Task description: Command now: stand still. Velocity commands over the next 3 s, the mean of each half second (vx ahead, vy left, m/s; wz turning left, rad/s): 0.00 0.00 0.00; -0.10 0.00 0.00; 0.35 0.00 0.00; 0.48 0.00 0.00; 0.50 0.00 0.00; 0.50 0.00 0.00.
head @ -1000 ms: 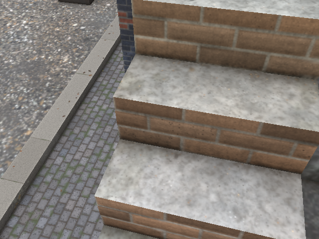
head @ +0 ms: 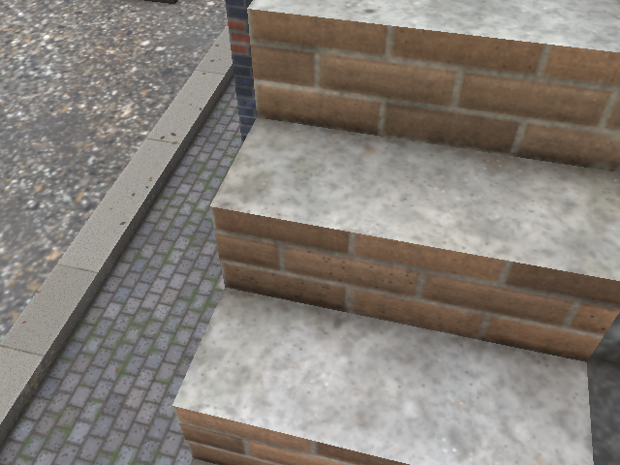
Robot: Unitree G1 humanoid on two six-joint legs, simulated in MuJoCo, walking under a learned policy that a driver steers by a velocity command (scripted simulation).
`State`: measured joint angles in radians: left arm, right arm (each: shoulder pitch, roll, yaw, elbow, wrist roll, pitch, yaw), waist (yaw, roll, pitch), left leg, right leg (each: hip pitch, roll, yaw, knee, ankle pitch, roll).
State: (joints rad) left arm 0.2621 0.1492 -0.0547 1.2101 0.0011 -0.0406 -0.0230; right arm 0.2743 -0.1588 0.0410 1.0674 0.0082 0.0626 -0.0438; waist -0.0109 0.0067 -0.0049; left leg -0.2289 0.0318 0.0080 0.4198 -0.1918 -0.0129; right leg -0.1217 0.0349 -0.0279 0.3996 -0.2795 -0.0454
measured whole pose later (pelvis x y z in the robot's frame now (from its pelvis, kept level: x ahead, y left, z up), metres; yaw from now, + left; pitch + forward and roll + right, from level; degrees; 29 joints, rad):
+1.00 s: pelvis -0.05 +0.01 -0.01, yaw +0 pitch +0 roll +1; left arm 0.25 0.20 -0.02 1.06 0.01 -0.03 0.00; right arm 0.21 -0.17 0.03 0.91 0.01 0.07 -0.04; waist 0.02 -0.01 -0.03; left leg -0.35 0.00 0.03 0.56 -0.32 0.04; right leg -0.28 0.00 -0.02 0.61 -0.41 -0.05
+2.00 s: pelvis +0.13 -0.07 +0.03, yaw +0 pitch +3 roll +8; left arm 0.47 0.10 -0.06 1.13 0.04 -0.09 0.04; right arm -0.01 -0.09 0.13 0.67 0.02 -0.04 0.07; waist -0.03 -0.02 -0.06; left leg -0.90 -0.11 0.15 1.44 -0.67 0.07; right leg 0.09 -0.09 -0.09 0.18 -0.09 -0.10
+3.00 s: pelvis +0.37 -0.14 +0.36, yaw -2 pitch +4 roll +1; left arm 0.14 0.22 -0.04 0.80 -0.01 -0.09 -0.07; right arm 0.31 -0.18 0.04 0.85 0.00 -0.06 0.07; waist -0.02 -0.04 -0.17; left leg -0.32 -0.04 0.07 0.74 -0.70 -0.01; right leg -0.68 0.01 -0.03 1.31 -0.49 -0.04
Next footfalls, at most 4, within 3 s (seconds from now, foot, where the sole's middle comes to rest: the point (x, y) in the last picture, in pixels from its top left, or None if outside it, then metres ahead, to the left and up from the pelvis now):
1.20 left None -0.01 0.10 -0.78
1.54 right None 0.02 -0.12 -0.78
1.96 left None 0.25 0.04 -0.57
2.44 right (535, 405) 0.46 -0.31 -0.36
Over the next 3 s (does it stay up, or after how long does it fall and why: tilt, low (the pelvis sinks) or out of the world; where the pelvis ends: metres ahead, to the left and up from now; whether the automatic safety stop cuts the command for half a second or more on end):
stays up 0.37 -0.14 0.36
